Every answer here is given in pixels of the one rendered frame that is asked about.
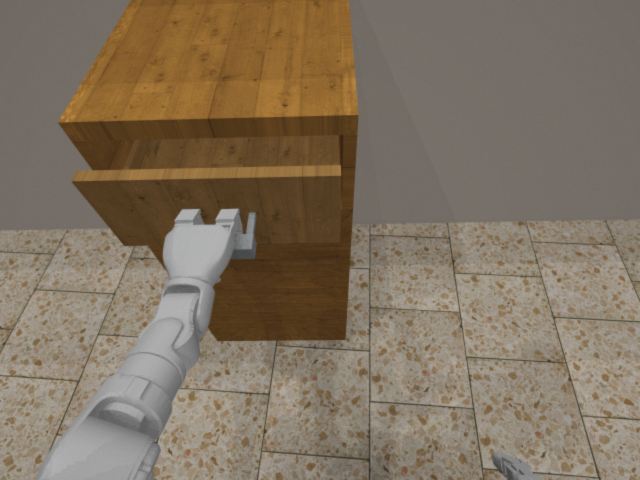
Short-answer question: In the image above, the robot left upper arm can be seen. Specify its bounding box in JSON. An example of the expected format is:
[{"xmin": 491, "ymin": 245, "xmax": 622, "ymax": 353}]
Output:
[{"xmin": 44, "ymin": 416, "xmax": 161, "ymax": 480}]

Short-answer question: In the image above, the left robot hand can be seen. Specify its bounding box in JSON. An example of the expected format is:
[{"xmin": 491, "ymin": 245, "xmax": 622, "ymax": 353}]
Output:
[{"xmin": 163, "ymin": 209, "xmax": 243, "ymax": 287}]

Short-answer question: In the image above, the left robot forearm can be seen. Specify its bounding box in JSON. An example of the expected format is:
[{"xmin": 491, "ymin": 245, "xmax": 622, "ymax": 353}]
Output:
[{"xmin": 35, "ymin": 277, "xmax": 215, "ymax": 480}]

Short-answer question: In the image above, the handle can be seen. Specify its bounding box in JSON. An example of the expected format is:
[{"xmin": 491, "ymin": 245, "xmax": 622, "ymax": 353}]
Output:
[{"xmin": 230, "ymin": 212, "xmax": 257, "ymax": 259}]

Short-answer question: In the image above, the right robot hand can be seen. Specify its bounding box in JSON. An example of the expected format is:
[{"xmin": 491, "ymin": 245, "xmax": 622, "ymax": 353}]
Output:
[{"xmin": 492, "ymin": 452, "xmax": 543, "ymax": 480}]

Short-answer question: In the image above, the cabinet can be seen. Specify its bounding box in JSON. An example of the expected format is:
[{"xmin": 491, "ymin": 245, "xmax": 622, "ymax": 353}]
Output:
[{"xmin": 58, "ymin": 0, "xmax": 358, "ymax": 341}]

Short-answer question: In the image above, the drawer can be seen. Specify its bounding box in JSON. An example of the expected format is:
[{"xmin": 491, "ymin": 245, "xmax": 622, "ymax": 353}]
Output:
[{"xmin": 71, "ymin": 135, "xmax": 341, "ymax": 246}]

